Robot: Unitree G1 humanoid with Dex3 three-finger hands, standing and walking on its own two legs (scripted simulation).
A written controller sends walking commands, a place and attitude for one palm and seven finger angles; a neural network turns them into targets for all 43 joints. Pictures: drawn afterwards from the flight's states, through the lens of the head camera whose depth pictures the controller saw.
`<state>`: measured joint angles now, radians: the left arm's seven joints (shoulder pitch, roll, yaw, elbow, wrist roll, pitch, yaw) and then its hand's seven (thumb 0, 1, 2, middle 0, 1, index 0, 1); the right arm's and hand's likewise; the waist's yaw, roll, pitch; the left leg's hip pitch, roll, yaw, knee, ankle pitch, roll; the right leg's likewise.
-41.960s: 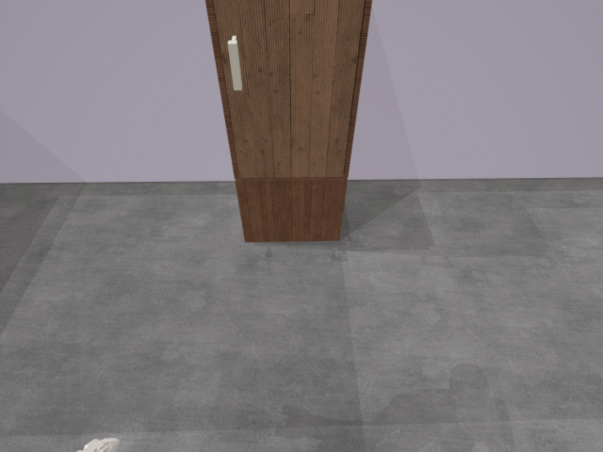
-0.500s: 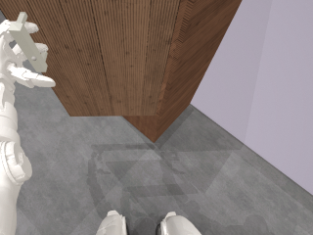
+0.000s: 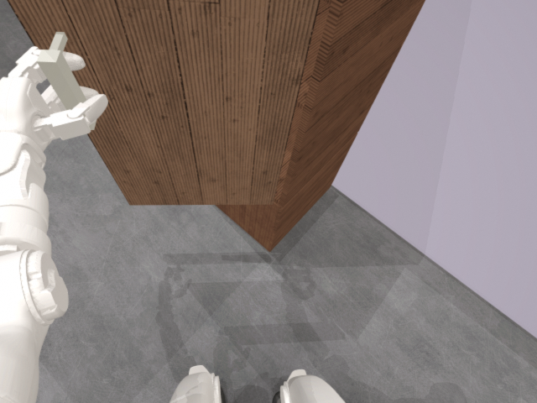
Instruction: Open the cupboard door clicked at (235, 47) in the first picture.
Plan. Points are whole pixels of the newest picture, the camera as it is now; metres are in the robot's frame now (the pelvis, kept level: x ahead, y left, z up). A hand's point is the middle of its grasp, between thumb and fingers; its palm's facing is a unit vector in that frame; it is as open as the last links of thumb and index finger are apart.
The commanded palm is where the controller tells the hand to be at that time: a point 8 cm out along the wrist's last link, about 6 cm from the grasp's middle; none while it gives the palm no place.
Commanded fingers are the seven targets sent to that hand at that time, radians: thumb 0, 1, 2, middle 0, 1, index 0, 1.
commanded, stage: close the thumb around the handle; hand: left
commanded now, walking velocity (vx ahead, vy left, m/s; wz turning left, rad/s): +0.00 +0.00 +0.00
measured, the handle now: (74, 83) +0.56 +0.24 +0.10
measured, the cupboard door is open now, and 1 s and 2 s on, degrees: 44 68 92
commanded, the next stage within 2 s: pull the door open along its arc in 0.22 s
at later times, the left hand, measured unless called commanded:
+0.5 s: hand (81, 112) +0.50 +0.22 +0.10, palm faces +0.01 -1.00 -0.01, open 5.8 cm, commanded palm +0.46 +0.27 +0.10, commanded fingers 0.00 0.90 0.90 -0.40 -1.35 -0.40 -1.35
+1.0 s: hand (109, 191) +0.38 +0.17 +0.10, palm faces +0.34 -0.94 +0.07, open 6.1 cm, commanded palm +0.31 +0.23 +0.10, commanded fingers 0.00 0.90 0.90 -0.40 -1.35 -0.40 -1.35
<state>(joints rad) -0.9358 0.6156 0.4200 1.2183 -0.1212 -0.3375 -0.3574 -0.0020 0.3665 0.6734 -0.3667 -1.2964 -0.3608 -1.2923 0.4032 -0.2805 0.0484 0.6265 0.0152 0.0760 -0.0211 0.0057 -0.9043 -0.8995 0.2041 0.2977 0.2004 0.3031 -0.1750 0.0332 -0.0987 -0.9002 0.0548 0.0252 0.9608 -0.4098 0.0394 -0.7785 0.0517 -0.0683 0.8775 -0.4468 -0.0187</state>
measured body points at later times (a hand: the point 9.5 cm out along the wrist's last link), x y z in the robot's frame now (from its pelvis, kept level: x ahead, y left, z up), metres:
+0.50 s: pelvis +0.00 -0.01 +0.00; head +0.11 +0.01 +0.44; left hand +0.49 +0.27 +0.11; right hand -0.01 -0.28 -0.11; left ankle +0.02 +0.09 -0.68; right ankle -0.02 -0.12 -0.68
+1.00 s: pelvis +0.01 -0.01 +0.02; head +0.05 -0.02 +0.47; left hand +0.35 +0.22 +0.10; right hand +0.16 -0.25 -0.08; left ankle +0.02 +0.09 -0.68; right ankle -0.02 -0.12 -0.68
